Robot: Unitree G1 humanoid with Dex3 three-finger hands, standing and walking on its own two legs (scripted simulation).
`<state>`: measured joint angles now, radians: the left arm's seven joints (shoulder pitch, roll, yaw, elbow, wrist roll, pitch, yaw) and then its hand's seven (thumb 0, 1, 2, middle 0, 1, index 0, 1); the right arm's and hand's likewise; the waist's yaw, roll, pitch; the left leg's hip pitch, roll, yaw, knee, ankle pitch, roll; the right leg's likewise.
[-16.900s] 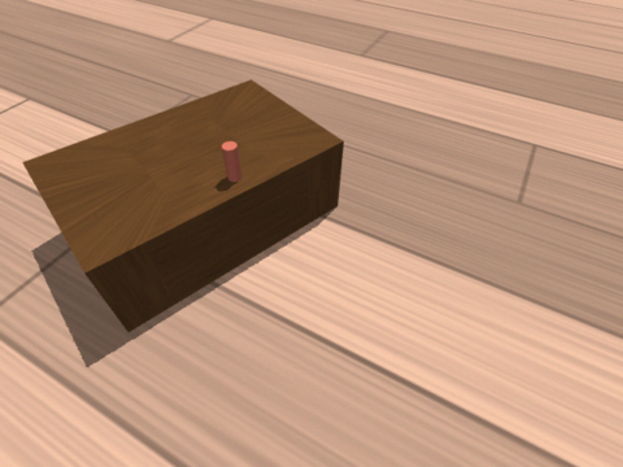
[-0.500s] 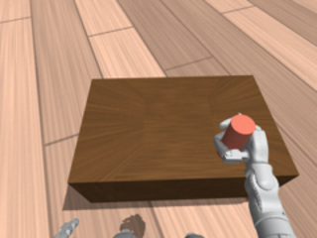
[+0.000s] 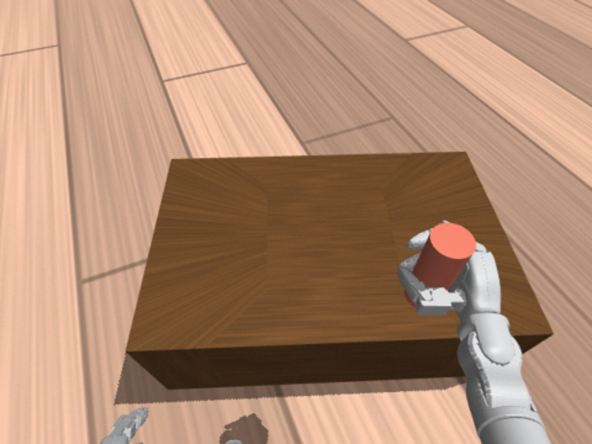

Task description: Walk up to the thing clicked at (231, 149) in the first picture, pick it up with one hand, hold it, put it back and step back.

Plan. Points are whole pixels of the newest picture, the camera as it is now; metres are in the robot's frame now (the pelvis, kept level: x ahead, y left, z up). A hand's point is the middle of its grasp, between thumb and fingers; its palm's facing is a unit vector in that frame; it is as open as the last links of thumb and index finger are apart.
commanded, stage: hold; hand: right
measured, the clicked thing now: (435, 270) +0.33 -0.18 +0.06
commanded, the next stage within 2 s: none
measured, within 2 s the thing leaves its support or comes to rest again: neither
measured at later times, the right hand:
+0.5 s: hand (427, 280) +0.31 -0.16 +0.05, palm faces +0.08 +1.00 -0.01, open 7.0 cm
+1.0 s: hand (430, 278) +0.31 -0.17 +0.06, palm faces +0.08 +1.00 -0.01, open 7.0 cm
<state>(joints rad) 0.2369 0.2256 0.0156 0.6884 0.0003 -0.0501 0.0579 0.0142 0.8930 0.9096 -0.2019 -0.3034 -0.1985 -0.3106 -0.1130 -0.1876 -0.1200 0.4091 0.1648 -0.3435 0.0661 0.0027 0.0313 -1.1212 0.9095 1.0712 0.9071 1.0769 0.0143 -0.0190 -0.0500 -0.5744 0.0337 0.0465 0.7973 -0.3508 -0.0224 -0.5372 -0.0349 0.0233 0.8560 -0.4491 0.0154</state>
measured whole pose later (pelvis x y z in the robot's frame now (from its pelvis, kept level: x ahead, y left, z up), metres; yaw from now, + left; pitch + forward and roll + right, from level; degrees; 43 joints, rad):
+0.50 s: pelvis +0.00 +0.00 +0.00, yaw +0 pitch +6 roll +1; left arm 0.23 0.22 0.00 0.69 0.00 -0.06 0.07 0.01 0.90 0.91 -0.20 -0.30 -0.20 -0.31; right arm -0.09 -0.18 -0.12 0.39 0.17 -0.34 0.06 0.00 0.03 -1.12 0.91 1.07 0.91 1.08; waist 0.01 -0.02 -0.03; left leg -0.54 0.03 0.04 0.76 -0.33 -0.02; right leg -0.50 -0.04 0.02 0.82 -0.43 0.02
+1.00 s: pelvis -0.01 +0.00 +0.01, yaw +0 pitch +5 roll +1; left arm 0.22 0.22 0.00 0.70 0.01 -0.07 0.07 0.01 0.90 0.91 -0.20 -0.30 -0.20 -0.31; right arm -0.10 -0.18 -0.12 0.40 0.17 -0.35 0.07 0.00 0.03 -1.12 0.91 1.07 0.91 1.08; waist 0.01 -0.02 -0.03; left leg -0.53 0.03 0.04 0.76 -0.33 -0.02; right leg -0.49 -0.03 0.02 0.82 -0.43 0.02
